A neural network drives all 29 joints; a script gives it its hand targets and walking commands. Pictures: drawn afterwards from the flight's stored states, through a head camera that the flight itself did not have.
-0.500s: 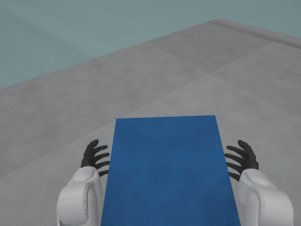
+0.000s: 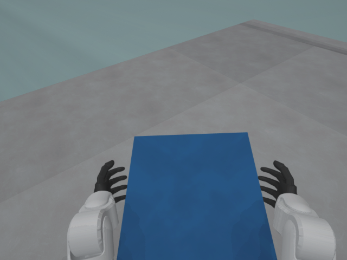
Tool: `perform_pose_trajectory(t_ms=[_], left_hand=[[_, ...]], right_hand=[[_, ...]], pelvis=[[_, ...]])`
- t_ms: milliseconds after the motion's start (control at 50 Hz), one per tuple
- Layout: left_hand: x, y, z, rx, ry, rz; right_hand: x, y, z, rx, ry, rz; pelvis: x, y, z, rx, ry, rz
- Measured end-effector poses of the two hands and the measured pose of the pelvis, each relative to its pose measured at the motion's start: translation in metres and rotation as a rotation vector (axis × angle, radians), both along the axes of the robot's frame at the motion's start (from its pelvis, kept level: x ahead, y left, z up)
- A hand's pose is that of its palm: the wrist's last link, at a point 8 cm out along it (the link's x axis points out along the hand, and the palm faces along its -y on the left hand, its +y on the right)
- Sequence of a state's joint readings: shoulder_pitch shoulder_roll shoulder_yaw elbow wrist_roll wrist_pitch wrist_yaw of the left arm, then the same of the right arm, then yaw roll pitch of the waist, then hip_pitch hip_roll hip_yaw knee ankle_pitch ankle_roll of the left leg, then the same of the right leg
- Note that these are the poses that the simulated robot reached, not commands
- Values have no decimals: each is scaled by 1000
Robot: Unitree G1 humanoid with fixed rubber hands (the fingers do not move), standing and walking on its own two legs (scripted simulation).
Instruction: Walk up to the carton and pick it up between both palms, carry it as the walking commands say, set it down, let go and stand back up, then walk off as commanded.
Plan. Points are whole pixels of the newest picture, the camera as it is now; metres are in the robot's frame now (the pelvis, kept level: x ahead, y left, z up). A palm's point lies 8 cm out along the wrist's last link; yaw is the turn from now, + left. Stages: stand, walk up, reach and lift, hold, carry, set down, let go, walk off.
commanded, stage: carry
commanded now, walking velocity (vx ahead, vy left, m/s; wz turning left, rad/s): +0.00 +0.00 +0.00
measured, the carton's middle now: (192, 201) +0.29 +0.00 +0.00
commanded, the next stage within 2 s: none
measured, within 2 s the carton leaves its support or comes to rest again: neither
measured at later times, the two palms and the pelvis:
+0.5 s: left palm (72, 187) +0.26 +0.24 +0.11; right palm (247, 173) +0.29 -0.11 +0.12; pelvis +0.04 +0.05 +0.01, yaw +3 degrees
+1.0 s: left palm (89, 116) +0.51 +0.30 +0.09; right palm (208, 113) +0.53 -0.06 +0.09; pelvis +0.27 +0.11 +0.00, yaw +3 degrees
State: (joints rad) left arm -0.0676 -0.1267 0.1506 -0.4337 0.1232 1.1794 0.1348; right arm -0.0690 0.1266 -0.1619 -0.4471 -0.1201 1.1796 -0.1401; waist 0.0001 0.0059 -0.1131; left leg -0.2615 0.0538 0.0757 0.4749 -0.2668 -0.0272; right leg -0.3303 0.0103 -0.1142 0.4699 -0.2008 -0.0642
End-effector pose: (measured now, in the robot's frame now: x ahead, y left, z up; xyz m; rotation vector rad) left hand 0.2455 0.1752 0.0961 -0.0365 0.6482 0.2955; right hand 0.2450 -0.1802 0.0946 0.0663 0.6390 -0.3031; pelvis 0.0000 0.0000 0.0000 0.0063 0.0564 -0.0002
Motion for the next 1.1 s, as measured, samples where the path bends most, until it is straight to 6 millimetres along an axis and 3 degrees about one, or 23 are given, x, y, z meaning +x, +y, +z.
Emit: perform_pose_trajectory(t_ms=[180, 260, 400, 500, 600, 680, 760, 920, 1000, 1100], left_hand=[[2, -2, -6, 0, 9, -9], [-3, 2, 2, 6, -23, 5], [-6, 33, 11, -22, 4, 66], [11, 66, 17, -21, -19, 86], [47, 97, 13, -20, -18, 82], [89, 103, 13, -29, 11, 34], [139, 102, 11, -19, 4, -8], [238, 102, -3, 23, -16, -9], [267, 121, -5, 23, 53, 52], [311, 146, 8, 4, 42, 92]], right_hand=[[2, -2, -7, -3, 9, 5], [-1, 2, 1, 3, -24, 4], [17, 34, 19, -17, 3, 61], [43, 67, 26, -24, -22, 79], [70, 99, 20, -34, -19, 71], [92, 104, 20, -38, 13, 19], [127, 103, 20, -42, 7, -27], [228, 103, -3, -14, -14, -28], [280, 122, -8, 5, 53, 36], [345, 147, 2, 15, 41, 89]], pelvis=[[-2, -2, 0, 1, 1, 0], [0, 1, -1, -3, 2, 14], [18, 20, 14, 25, 12, 44], [39, 48, 13, 16, 10, 43], [70, 80, 7, 3, 4, 15], [100, 95, 12, -18, 17, 3], [136, 104, 11, -26, 25, -5], [229, 106, -11, -17, 14, 28], [272, 112, 1, -2, 14, 45], [330, 128, 14, 30, 11, 37]])
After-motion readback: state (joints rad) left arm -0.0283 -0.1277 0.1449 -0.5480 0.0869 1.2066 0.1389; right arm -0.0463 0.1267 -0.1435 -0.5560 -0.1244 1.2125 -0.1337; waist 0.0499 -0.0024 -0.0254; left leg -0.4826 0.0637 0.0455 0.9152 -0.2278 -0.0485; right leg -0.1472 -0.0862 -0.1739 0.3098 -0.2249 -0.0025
